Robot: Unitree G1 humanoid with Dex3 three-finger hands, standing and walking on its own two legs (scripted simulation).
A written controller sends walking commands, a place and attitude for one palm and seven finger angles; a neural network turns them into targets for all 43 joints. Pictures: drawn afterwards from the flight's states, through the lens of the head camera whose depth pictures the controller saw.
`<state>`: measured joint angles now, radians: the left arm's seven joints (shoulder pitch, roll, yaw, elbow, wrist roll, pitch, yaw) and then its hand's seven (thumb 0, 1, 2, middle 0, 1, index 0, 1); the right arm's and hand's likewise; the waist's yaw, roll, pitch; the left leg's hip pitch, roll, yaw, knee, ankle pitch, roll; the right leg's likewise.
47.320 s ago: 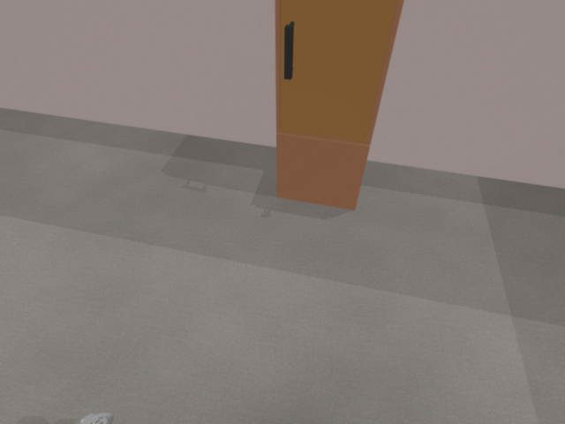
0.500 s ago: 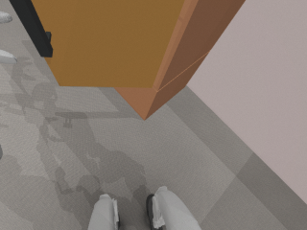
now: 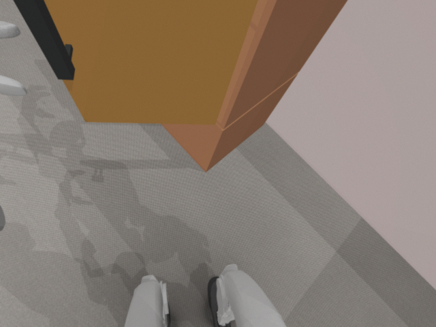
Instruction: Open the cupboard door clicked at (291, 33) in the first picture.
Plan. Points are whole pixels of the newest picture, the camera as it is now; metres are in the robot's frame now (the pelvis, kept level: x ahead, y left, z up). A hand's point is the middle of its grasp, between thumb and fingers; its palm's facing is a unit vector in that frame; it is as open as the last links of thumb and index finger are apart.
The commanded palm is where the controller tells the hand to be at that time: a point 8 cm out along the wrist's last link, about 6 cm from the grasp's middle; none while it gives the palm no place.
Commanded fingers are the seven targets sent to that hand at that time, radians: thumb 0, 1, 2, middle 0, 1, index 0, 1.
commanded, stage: slide the fingers in behind the handle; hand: left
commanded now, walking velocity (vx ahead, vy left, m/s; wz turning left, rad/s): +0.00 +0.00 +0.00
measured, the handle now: (49, 23) +0.59 +0.22 +0.09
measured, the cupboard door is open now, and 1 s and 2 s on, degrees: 51 51 51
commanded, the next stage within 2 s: close the thumb around the handle in 1.42 s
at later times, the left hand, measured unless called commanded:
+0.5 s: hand (21, 45) +0.54 +0.25 +0.09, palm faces -0.04 -1.00 -0.01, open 14.0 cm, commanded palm +0.53 +0.27 +0.09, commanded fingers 0.00 -0.50 0.30 -0.30 -1.20 -0.30 -1.20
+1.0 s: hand (55, 47) +0.54 +0.20 +0.09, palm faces -0.04 -1.00 -0.02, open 14.0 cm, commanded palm +0.53 +0.24 +0.09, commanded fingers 0.00 -0.50 0.30 -0.30 -1.20 -0.30 -1.20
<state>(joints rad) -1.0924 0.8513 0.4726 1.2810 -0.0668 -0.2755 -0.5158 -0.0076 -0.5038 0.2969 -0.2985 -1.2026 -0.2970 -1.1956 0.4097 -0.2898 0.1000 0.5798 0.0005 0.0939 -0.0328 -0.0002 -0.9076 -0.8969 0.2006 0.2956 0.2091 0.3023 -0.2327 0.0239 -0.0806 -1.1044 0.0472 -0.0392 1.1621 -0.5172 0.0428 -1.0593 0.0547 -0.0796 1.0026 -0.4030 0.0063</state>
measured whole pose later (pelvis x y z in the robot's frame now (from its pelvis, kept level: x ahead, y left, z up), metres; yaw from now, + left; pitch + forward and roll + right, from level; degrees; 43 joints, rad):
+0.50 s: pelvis +0.00 +0.00 +0.00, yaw +0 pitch +26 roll -6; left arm -1.07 0.76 0.46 1.24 -0.07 -0.29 -0.44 -0.01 -0.50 0.30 -0.30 -1.20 -0.30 -1.20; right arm 0.43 -0.27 0.09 0.59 -0.01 0.08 -0.01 0.00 -0.91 -0.90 0.20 0.30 0.21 0.30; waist -0.24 0.03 -0.08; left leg -1.09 0.04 -0.03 1.15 -0.52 0.05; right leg -1.06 0.05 -0.07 1.00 -0.40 0.01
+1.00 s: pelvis +0.00 +0.00 +0.00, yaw +1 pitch +25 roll -5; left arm -1.04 0.63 0.40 1.22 -0.06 -0.34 -0.33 -0.01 -0.50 0.30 -0.30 -1.20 -0.30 -1.20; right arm 0.41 -0.27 0.07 0.60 -0.02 0.07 0.00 0.00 -0.91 -0.90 0.20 0.30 0.21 0.30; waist -0.22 0.04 -0.09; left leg -1.05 0.03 -0.02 1.13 -0.51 0.04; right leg -1.02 0.04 -0.06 1.00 -0.41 0.00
